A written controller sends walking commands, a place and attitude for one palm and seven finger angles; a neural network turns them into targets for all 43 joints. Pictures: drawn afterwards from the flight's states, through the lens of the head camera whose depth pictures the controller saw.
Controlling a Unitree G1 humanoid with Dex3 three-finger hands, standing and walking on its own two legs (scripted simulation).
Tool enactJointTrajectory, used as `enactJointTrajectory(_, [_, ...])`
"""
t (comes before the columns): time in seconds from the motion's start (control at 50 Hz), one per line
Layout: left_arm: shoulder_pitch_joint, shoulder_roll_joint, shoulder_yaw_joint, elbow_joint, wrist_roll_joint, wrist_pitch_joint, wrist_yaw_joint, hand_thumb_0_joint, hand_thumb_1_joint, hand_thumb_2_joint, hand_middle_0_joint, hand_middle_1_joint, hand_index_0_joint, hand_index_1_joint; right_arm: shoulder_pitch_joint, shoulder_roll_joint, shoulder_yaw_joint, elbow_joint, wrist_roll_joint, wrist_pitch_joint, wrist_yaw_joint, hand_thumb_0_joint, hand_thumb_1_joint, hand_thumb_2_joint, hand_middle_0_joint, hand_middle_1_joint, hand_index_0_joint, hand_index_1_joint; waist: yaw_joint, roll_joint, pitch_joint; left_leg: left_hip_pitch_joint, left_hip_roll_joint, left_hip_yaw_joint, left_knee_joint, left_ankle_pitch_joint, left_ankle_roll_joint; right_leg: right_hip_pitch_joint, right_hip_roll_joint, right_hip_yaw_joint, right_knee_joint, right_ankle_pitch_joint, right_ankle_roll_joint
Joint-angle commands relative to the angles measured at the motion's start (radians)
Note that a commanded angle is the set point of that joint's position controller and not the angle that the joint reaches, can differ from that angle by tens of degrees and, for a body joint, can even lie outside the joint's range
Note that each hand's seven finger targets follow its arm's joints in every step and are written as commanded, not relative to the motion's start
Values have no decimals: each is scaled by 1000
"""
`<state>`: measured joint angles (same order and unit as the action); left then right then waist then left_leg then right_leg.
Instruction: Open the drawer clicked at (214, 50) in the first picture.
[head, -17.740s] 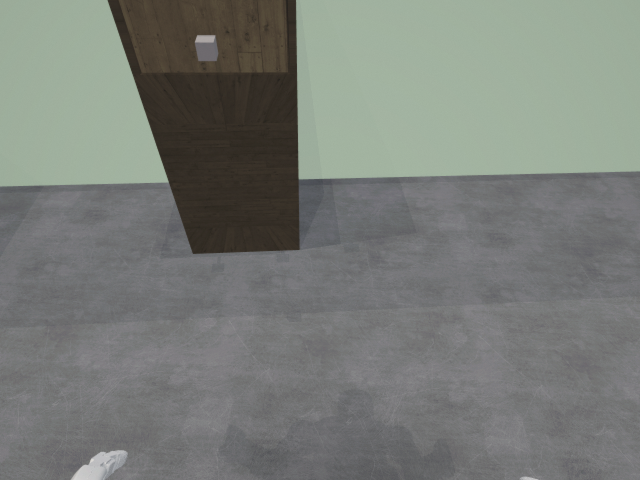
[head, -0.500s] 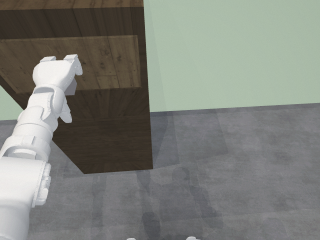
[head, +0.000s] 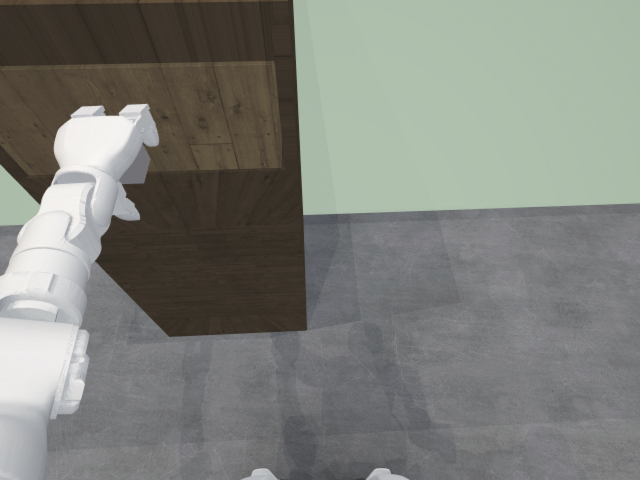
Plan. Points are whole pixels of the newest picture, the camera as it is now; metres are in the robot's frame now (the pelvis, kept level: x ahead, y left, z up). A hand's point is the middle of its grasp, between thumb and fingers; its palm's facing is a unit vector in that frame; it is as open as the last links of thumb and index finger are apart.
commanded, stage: close the thumb around the handle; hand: left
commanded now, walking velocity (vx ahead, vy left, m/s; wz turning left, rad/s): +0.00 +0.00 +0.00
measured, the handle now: (127, 148) +0.52 +0.24 +0.10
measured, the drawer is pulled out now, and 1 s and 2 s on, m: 0.00 0.00 0.02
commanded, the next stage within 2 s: pull the drawer open in 0.42 s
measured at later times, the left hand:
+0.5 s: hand (121, 176) +0.48 +0.25 +0.08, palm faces -0.04 -0.01 -1.00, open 8.3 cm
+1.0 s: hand (121, 177) +0.48 +0.25 +0.08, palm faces -0.02 -0.05 -1.00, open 8.2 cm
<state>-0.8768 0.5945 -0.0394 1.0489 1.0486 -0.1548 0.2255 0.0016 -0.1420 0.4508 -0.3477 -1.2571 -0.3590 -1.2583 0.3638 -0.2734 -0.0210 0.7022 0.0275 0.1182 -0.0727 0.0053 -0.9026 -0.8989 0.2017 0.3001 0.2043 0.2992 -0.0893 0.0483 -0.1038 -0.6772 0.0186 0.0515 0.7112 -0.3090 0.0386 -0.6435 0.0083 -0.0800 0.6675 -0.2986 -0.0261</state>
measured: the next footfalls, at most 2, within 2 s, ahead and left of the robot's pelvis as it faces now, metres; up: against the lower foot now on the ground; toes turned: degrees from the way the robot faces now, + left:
none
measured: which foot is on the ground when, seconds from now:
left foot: down 0.00-1.00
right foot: down 0.00-1.00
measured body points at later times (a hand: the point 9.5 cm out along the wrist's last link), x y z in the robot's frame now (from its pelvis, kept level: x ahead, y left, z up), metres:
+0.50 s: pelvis -0.01 +0.00 +0.00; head +0.08 -0.01 +0.44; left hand +0.48 +0.25 +0.14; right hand +0.02 -0.28 -0.13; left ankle +0.01 +0.10 -0.71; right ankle +0.01 -0.11 -0.71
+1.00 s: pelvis +0.02 +0.01 +0.01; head +0.09 -0.01 +0.45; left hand +0.48 +0.25 +0.14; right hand +0.05 -0.27 -0.13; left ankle +0.01 +0.10 -0.71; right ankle +0.01 -0.11 -0.71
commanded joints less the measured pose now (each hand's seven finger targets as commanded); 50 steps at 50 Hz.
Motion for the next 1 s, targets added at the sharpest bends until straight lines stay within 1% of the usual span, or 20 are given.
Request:
enactJointTrajectory(0.0, [-463, 290, 68, -107, 2, 65, 2, 0, 340, 660, -360, -1290, -360, -1290, 105, -163, -48, -65, 0, -21, -13, 0, -900, -900, 200, 300, 200, 300, -50, -12, -305, 201, -35, -44, -81, 117, 21, 117, 25, 79, -117, 95, 4])
enactJointTrajectory(0.06, [-462, 313, 82, -100, 3, 64, -5, 0, 508, 732, -372, -1308, -372, -1308, 107, -162, -45, -66, -1, -19, -16, 0, -900, -900, 200, 300, 200, 300, -45, -5, -324, 198, -37, -42, -79, 126, 21, 138, 23, 82, -113, 110, 5])
enactJointTrajectory(0.12, [-443, 293, 63, -72, -1, 67, -14, 0, 676, 804, -384, -1326, -384, -1326, 97, -160, -40, -72, 4, -19, -19, 0, -900, -900, 200, 300, 200, 300, -54, -34, -277, 169, -39, -39, -84, 83, 22, 130, 21, 83, -124, 80, 8])
enactJointTrajectory(0.2, [-457, 304, 76, -119, 3, 40, -17, 0, 900, 900, -400, -1350, -400, -1350, 98, -158, -43, -82, 1, -22, -22, 0, -900, -900, 200, 300, 200, 300, -46, -8, -311, 190, -41, -43, -78, 102, 23, 132, 23, 83, -117, 92, 6])
enactJointTrajectory(0.22, [-471, 280, 55, -127, 3, 34, -15, 0, 900, 900, -400, -1350, -400, -1350, 96, -156, -45, -83, 0, -25, -22, 0, -900, -900, 200, 300, 200, 300, -55, 4, -305, 198, -40, -43, -76, 88, 22, 115, 23, 84, -119, 78, 7])
enactJointTrajectory(0.26, [-434, 305, 84, -105, 1, 28, -13, 0, 900, 900, -400, -1350, -400, -1350, 99, -158, -43, -81, -1, -26, -22, 0, -900, -900, 200, 300, 200, 300, -42, -9, -314, 191, -39, -44, -76, 100, 23, 130, 24, 84, -114, 87, 5])
enactJointTrajectory(0.38, [-449, 305, 77, -97, 9, 32, -11, 0, 900, 900, -400, -1350, -400, -1350, 103, -161, -42, -81, 0, -29, -25, 0, -900, -900, 200, 300, 200, 300, -50, -10, -295, 172, -39, -48, -73, 73, 21, 106, 24, 81, -110, 62, 6])
enactJointTrajectory(0.46, [-457, 298, 78, -125, 12, 28, -7, 0, 900, 900, -400, -1350, -400, -1350, 113, -159, -48, -76, -4, -30, -23, 0, -900, -900, 200, 300, 200, 300, -46, 3, -342, 203, -38, -47, -64, 121, 22, 113, 26, 79, -102, 98, 4])
enactJointTrajectory(0.52, [-447, 275, 59, -98, 5, 40, -8, 0, 900, 900, -400, -1350, -400, -1350, 105, -160, -45, -76, 0, -32, -23, 0, -900, -900, 200, 300, 200, 300, -53, -27, -287, 172, -37, -48, -74, 67, 21, 101, 24, 80, -115, 57, 7])
enactJointTrajectory(0.56, [-419, 289, 74, -105, 4, 33, -12, 0, 900, 900, -400, -1350, -400, -1350, 103, -159, -46, -80, 0, -29, -22, 0, -900, -900, 200, 300, 200, 300, -38, -8, -316, 179, -38, -44, -76, 82, 21, 122, 23, 83, -110, 68, 5])
enactJointTrajectory(0.62, [-395, 280, 72, -114, 0, 36, -18, 0, 900, 900, -400, -1350, -400, -1350, 96, -159, -45, -84, 0, -27, -20, 0, -900, -900, 200, 300, 200, 300, -29, -10, -308, 181, -36, -43, -81, 88, 20, 130, 23, 80, -110, 74, 2])
enactJointTrajectory(0.64, [-355, 297, 99, -100, -3, 36, -21, 0, 900, 900, -400, -1350, -400, -1350, 95, -160, -47, -83, -1, -23, -19, 0, -900, -900, 200, 300, 200, 300, -18, -40, -317, 177, -37, -40, -79, 103, 22, 155, 24, 82, -113, 91, 2])
enactJointTrajectory(0.66, [-350, 280, 76, -100, 0, 36, -24, 0, 900, 900, -400, -1350, -400, -1350, 93, -159, -45, -88, 2, -21, -20, 0, -900, -900, 200, 300, 200, 300, -24, -33, -305, 172, -37, -39, -84, 91, 21, 147, 23, 80, -112, 82, 4])
enactJointTrajectory(0.68, [-323, 294, 96, -106, -6, 34, -25, 0, 900, 900, -400, -1350, -400, -1350, 88, -159, -45, -90, 2, -20, -18, 0, -900, -900, 200, 300, 200, 300, -6, -26, -304, 172, -36, -38, -89, 93, 20, 157, 23, 80, -112, 82, 1])
enactJointTrajectory(0.7, [-301, 269, 79, -106, -8, 35, -29, 0, 900, 900, -400, -1350, -400, -1350, 81, -156, -46, -97, 3, -19, -18, 0, -900, -900, 200, 300, 200, 300, -7, -38, -295, 171, -37, -35, -92, 92, 21, 164, 23, 80, -116, 85, 2])
enactJointTrajectory(0.78, [-197, 274, 116, -165, -16, 17, -35, 0, 900, 900, -400, -1350, -400, -1350, 65, -152, -52, -108, -1, -7, -13, 0, -900, -900, 200, 300, 200, 300, 35, -24, -344, 211, -33, -26, -95, 185, 19, 223, 24, 79, -102, 175, -4])
enactJointTrajectory(0.84, [-116, 231, 117, -231, -27, 3, -41, 0, 900, 900, -400, -1350, -400, -1350, 44, -148, -62, -119, -2, 1, -5, 0, -900, -900, 200, 300, 200, 300, 55, -36, -361, 251, -28, -22, -100, 254, 18, 249, 28, 72, -100, 228, -9])
enactJointTrajectory(0.88, [-20, 214, 123, -265, -37, 1, -42, 0, 900, 900, -400, -1350, -400, -1350, 26, -145, -64, -136, -1, 7, 2, 0, -900, -900, 200, 300, 200, 300, 78, -35, -344, 269, -24, -20, -110, 286, 16, 259, 32, 65, -100, 245, -11])
enactJointTrajectory(0.92, [-1, 177, 100, -302, -44, 6, -43, 0, 900, 900, -400, -1350, -400, -1350, 6, -146, -67, -140, 2, 10, 7, 0, -900, -900, 200, 300, 200, 300, 73, -52, -310, 275, -21, -16, -118, 287, 17, 253, 32, 63, -109, 246, -9])
enactJointTrajectory(0.98, [80, 201, 137, -335, -44, 22, -40, 0, 900, 900, -400, -1350, -400, -1350, -9, -150, -71, -147, 2, 15, 13, 0, -900, -900, 200, 300, 200, 300, 92, -62, -308, 287, -21, -15, -122, 350, 17, 283, 33, 62, -103, 300, -11])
